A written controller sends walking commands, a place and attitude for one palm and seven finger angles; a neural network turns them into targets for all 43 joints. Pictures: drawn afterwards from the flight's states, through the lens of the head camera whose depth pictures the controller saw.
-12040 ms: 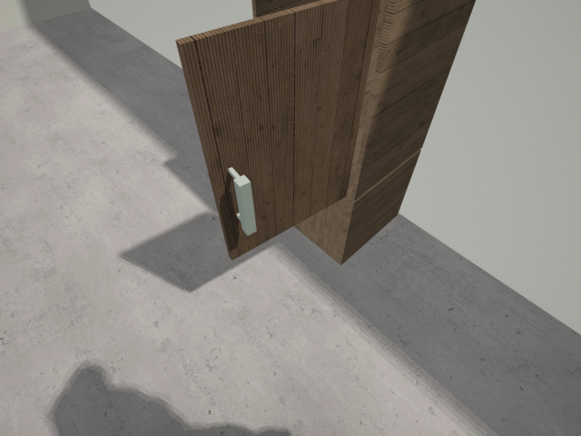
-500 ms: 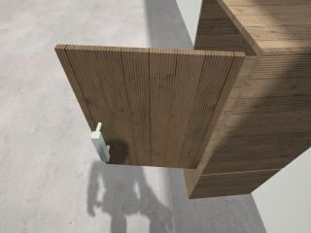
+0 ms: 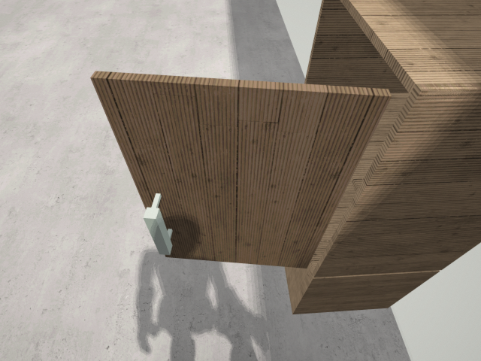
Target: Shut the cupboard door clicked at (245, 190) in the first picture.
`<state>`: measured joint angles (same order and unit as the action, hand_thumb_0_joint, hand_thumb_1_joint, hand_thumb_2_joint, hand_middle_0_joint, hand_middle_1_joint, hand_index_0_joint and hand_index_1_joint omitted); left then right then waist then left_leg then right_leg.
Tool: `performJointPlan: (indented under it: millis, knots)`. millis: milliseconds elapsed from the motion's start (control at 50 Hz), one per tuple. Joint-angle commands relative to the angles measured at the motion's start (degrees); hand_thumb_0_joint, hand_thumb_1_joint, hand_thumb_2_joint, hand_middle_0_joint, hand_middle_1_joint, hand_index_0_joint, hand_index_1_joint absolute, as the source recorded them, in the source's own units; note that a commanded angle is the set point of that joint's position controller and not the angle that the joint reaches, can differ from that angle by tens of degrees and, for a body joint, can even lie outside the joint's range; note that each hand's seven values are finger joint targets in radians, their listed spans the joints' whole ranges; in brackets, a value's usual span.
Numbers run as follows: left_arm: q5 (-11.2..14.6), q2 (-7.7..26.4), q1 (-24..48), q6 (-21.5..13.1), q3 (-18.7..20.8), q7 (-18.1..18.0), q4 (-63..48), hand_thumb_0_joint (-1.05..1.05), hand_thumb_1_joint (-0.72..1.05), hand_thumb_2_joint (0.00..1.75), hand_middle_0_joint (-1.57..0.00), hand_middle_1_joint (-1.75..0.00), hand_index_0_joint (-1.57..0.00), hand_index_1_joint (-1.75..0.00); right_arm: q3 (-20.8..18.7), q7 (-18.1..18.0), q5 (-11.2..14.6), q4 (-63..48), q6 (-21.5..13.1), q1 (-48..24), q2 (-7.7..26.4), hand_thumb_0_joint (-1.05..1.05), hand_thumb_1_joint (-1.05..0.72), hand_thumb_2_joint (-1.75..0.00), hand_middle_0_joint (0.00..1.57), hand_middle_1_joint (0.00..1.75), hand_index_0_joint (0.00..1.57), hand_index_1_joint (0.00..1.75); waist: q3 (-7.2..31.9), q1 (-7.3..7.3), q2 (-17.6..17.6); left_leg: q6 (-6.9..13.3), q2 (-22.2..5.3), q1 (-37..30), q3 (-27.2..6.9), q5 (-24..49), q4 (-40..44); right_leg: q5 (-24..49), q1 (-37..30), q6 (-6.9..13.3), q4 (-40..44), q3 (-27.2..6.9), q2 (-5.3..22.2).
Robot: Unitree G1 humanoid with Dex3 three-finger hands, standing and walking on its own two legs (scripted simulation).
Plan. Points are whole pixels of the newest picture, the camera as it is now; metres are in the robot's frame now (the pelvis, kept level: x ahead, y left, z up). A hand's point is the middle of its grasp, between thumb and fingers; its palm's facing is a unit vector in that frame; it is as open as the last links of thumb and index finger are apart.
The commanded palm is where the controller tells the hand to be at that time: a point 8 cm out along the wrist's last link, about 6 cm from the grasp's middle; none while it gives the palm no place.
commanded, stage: look again from close up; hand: left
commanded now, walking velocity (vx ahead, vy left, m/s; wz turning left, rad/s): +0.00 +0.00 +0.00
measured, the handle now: (161, 224) +0.40 +0.21 -0.11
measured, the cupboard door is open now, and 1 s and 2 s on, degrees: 82 82 82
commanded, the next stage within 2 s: raise the hand and make a fist in 0.50 s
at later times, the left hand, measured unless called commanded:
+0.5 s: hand out of the picture +0.02 +0.25 -0.18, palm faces +0.00 -0.97 -0.24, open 7.3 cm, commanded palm none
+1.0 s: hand out of the picture +0.10 +0.25 -0.10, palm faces -0.03 -1.00 +0.03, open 6.3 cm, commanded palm +0.08 +0.31 -0.08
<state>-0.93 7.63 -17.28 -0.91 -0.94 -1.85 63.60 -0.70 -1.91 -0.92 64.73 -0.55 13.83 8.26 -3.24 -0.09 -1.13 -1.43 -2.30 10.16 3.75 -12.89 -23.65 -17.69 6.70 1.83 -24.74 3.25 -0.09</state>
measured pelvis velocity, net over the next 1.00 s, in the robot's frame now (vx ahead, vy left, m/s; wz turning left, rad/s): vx -0.09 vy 0.05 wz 0.04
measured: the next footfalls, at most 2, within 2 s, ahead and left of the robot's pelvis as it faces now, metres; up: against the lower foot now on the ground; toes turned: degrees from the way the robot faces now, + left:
none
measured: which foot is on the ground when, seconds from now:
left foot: down 0.00-1.00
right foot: down 0.00-1.00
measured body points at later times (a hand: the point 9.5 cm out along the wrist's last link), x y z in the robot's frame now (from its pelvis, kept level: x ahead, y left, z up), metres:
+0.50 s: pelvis -0.03 +0.06 -0.01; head -0.03 +0.07 +0.44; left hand +0.02 +0.30 -0.16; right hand +0.05 -0.19 -0.15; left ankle -0.01 +0.14 -0.74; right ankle -0.05 -0.09 -0.74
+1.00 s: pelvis -0.09 +0.05 -0.12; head -0.05 +0.08 +0.32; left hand +0.10 +0.30 -0.10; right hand +0.14 -0.18 -0.15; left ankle -0.01 +0.14 -0.74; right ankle -0.02 -0.06 -0.74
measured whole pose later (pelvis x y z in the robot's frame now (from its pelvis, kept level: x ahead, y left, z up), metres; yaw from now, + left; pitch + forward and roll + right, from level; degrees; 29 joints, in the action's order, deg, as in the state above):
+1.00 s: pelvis -0.09 +0.05 -0.12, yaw +2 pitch +12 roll -1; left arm 17.8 13.7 -21.3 -29.0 8.4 22.2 10.9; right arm -1.5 -0.5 2.1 28.8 -17.0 11.5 15.5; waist 8.8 -0.2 -1.6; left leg 3.7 1.7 59.0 2.3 -27.7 -74.0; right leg -30.5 56.2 1.0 -74.1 2.2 -0.6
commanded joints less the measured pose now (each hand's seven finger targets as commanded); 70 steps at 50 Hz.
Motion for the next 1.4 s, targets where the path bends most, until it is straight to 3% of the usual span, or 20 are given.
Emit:
performJointPlan:
  millis: [0, 60, 260, 560, 580, 600, 620, 640, 660, 700, 740, 780, 800, 840, 900, 960, 1040, 1120, 1240, 1380]
  knots:
    - [-0.01, 9.01, -5.79, -1.67, 2.23, -1.66, -5.03, 0.0, 0.9, 0.9, -0.2, -0.3, -0.2, -0.3, -2.07, 0.0, 0.09, -6.56, -1.5, 0.62, 4.4, 0.0, -0.9, -0.9, 0.2, 0.3, 0.2, 0.3, 8.74, -0.08, 0.2, 2.44, -1.47, -0.02, -3.12, 10.34, -7.85, 35.91, -0.73, 1.37, -0.8, -8.76, 9.17]
    - [-0.14, 9.08, -5.3, -1.57, 2.3, -1.59, -5.72, 0.0, 0.9, 0.9, -0.2, -0.3, -0.2, -0.3, -2.03, 0.34, -0.04, -7.65, -0.56, -0.48, 4.58, 0.0, -0.9, -0.9, 0.2, 0.3, 0.2, 0.3, 4.57, -0.22, -6.3, 2.15, 0.06, 5.1, -2.02, 1.61, -8.8, 35.9, -0.37, 1.78, -0.37, -9.71, 10.3]
    - [-0.3, 10.69, -1.38, -0.28, 2.35, -1.02, -8.34, 0.0, 0.9, 0.9, -0.2, -0.3, -0.2, -0.3, -2.6, 0.74, -0.1, -7.85, -0.79, -3.12, 9.44, 0.0, -0.9, -0.9, 0.2, 0.3, 0.2, 0.3, 1.74, -0.08, 2.64, 3.91, -3.86, 0.61, -5.21, 10.94, -3.37, 11.23, 7.41, -0.26, -0.45, -5.9, 5.35]
    - [-0.47, 13.03, 1.03, 0.12, 2.22, -0.25, -7.41, 0.0, 0.9, 0.9, -0.2, -0.3, -0.2, -0.3, -2.7, 1.37, 0.01, -7.01, -1.32, -4.83, 13.22, 0.0, -0.9, -0.9, 0.2, 0.3, 0.2, 0.3, 1.65, -0.46, 2.78, 4.69, -5.05, 2.6, -8.41, -2.37, 6.28, 5.12, 6.14, -1.37, 1.05, -4.23, 5.74]
    - [-0.92, 9.68, -2.12, 0.07, 1.14, -2.34, -5.94, 0.0, 0.9, 0.9, -0.2, -0.3, -0.2, -0.3, -1.58, 1.25, 0.8, -10.09, -1.21, -3.18, 12.44, 0.0, -0.9, -0.9, 0.2, 0.3, 0.2, 0.3, 1.84, -0.04, 3.16, 2.91, -6.62, 1.61, -4.69, 11.79, -2.91, 7.5, 7.64, -1.31, -0.38, -4.92, 6.57]
    - [4.47, 50.89, 51.22, -14.53, 33.65, -3.05, -98.29, 0.0, 0.9, 0.9, -0.2, -0.3, -0.2, -0.3, -3.99, -3.43, 1.58, -25.58, -11.03, 1.14, 22.01, 0.0, -0.9, -0.9, 0.2, 0.3, 0.2, 0.3, 20.51, 7.81, 0.4, 0.77, -3.6, -13.78, -12.38, 18.68, -7.99, 15.54, 7.86, -0.15, -14.53, 0.96, 1.77]
    - [6.78, 13.53, 4.18, -9.68, 4.37, -1.43, -74.17, 0.0, 0.9, 0.9, -0.22, -0.32, -0.22, -0.32, -0.59, -4.59, 5.76, -26.32, -14.97, -3.27, 13.97, 0.0, -0.9, -0.9, 0.2, 0.3, 0.2, 0.3, 30.17, 0.77, 16.21, -1.46, -5.24, -19.59, -14.95, 22.14, -8.28, 0.02, 18.96, -1.68, -22.44, 3.6, 0.07]
    - [10.8, 3.71, -9.91, -3.71, 2.78, -0.77, -74.85, 0.0, 0.9, 0.9, -0.24, -0.34, -0.24, -0.34, -0.85, -3.12, 3.49, -28.39, -17.3, -4.14, 12.64, 0.0, -0.9, -0.9, 0.2, 0.3, 0.2, 0.3, 27.09, -0.32, 17.41, -3.09, -4.01, -12.43, -13.87, 19.47, -3.12, -3.15, 18.56, -1.47, -24.26, 2.16, -0.12]
    - [9.77, 4.67, 0.92, -4.87, 1.71, -1.29, -71.38, 0.0, 0.9, 0.9, -0.25, -0.36, -0.25, -0.36, -0.99, -1.61, 3.82, -27.13, -19.32, -2.85, 12.05, 0.0, -0.9, -0.9, 0.2, 0.3, 0.2, 0.3, 12.02, 3.82, 9.54, -1.87, -3.12, 1.22, -13.4, 6.65, -1.47, -4.02, 23.84, -1.72, -21.61, 1.53, 0.37]
    - [10.88, 5.6, -1.82, -10.51, 6.04, 0.74, -59.72, 0.0, 0.9, 0.9, -0.29, -0.4, -0.29, -0.4, -2.59, 0.1, 2.71, -28.85, -20.59, -2.78, 14.06, 0.0, -0.9, -0.9, 0.2, 0.3, 0.2, 0.3, -0.84, 3.68, 6.67, -1.1, 0.72, 17.29, -12.15, -16.42, -7.39, -5.26, 29.86, -0.35, -15.37, 3.3, -0.13]
    - [13.54, 6.14, -10.83, -19.84, 10.36, 6.65, -49.05, 0.0, 0.9, 0.9, -0.33, -0.44, -0.33, -0.44, -2.83, 1.12, 2.25, -31.09, -20.82, -3.67, 13.97, 0.0, -0.9, -0.9, 0.2, 0.3, 0.2, 0.3, 1.68, 0.84, -0.33, -0.76, 3.39, 25.7, -9.34, -16.76, -17.18, -11.43, 35.58, 0.77, -17.65, 2.39, -0.08]
    - [16.29, 7.09, -11.56, -30.19, 11.82, 14.92, -45.58, 0.0, 0.9, 0.9, -0.36, -0.48, -0.36, -0.48, -3.63, 1.94, 1.5, -34.2, -20.83, -4.72, 13.97, 0.0, -0.9, -0.9, 0.2, 0.3, 0.2, 0.3, 6.1, -0.6, -13.72, -0.02, 4.03, 36.2, -6.71, -18.43, -27.3, -22.26, 42.02, 0.9, -22.73, -1.2, 0.66]
    - [16.78, 7.97, -9.02, -35.14, 11.44, 19.34, -46.52, 0.0, 0.9, 0.9, -0.38, -0.5, -0.38, -0.5, -4.11, 2.17, 1.61, -36.1, -21.06, -5.42, 14.44, 0.0, -0.9, -0.9, 0.2, 0.3, 0.2, 0.3, 7.46, -0.56, -15.02, 0.36, 4.1, 40.72, -6.0, -19.31, -31.42, -26.22, 44.24, 0.99, -25.25, -3.47, 0.82]
    - [17.37, 13.71, -7.51, -39.49, 14.42, 25.52, -49.69, 0.0, 0.9, 0.9, -0.42, -0.54, -0.42, -0.54, -4.48, 2.72, 2.27, -40.13, -21.03, -5.52, 14.69, 0.0, -0.9, -0.9, 0.2, 0.3, 0.2, 0.3, 12.43, -2.64, -6.44, 1.29, 4.01, 44.95, -5.07, -19.82, -36.04, -27.89, 44.19, 1.8, -29.13, -8.23, 0.96]
    - [21.07, 15.0, -5.27, -34.66, 16.38, 25.92, -61.54, 0.0, 0.9, 0.9, -0.47, -0.6, -0.47, -0.6, -3.65, 1.96, 3.3, -46.11, -19.91, -7.39, 15.18, 0.0, -0.9, -0.9, 0.2, 0.3, 0.2, 0.3, 20.81, -4.49, 4.04, 1.63, 3.82, 42.11, -7.88, -29.72, -32.01, -28.75, 45.36, 1.11, -32.73, -6.78, -0.16]
    - [21.64, 16.44, 1.03, -31.07, 15.84, 21.63, -76.72, 0.0, 0.9, 0.9, -0.53, -0.66, -0.53, -0.66, -2.61, 0.37, 3.59, -47.46, -19.18, -7.16, 15.14, 0.0, -0.9, -0.9, 0.2, 0.3, 0.2, 0.3, 22.14, -2.57, 8.12, 2.12, 2.92, 40.69, -10.8, -33.85, -30.67, -26.45, 47.11, 1.05, -34.75, -5.29, -0.85]
    - [18.77, 15.45, 2.51, -31.0, 11.48, 18.29, -84.09, 0.0, 0.9, 0.9, -0.6, -0.74, -0.6, -0.74, -1.62, -1.4, 3.11, -45.22, -19.32, -5.21, 14.43, 0.0, -0.9, -0.9, 0.2, 0.3, 0.2, 0.3, 20.67, 1.23, 5.69, 3.32, 1.94, 40.73, -12.35, -31.19, -34.07, -22.88, 50.33, 0.75, -35.58, -3.87, -2.02]
    - [17.63, 13.65, -0.6, -28.31, 9.0, 20.01, -78.54, 0.0, 0.9, 0.9, -0.68, -0.82, -0.68, -0.82, -1.29, -1.76, 3.2, -43.16, -19.38, -4.69, 14.44, 0.0, -0.9, -0.9, 0.2, 0.3, 0.2, 0.3, 19.43, 2.2, 6.12, 3.15, 1.92, 41.84, -12.72, -28.57, -35.83, -19.68, 51.96, 0.44, -36.33, -2.1, -2.13]
    - [19.92, 16.41, -7.2, -21.48, 16.33, 22.42, -75.09, 0.0, 0.9, 0.9, -0.79, -0.94, -0.79, -0.94, -2.01, -1.76, 3.66, -43.53, -17.9, -5.37, 12.86, 0.0, -0.9, -0.9, 0.2, 0.3, 0.2, 0.3, 26.41, -2.09, 4.34, 2.79, 2.38, 41.91, -10.12, -13.92, -38.9, -12.81, 44.29, 0.94, -35.92, -2.46, -2.43]
    - [19.9, 13.26, -9.77, -23.88, 14.14, 20.89, -79.02, 0.0, 0.9, 0.9, -0.92, -1.08, -0.92, -1.08, -2.57, -0.81, 2.89, -43.44, -16.7, -5.01, 11.63, 0.0, -0.9, -0.9, 0.2, 0.3, 0.2, 0.3, 28.43, -1.5, 4.96, 2.27, 2.23, 39.31, -9.08, -2.03, -41.03, -1.91, 43.78, 0.64, -38.72, -1.06, -2.47]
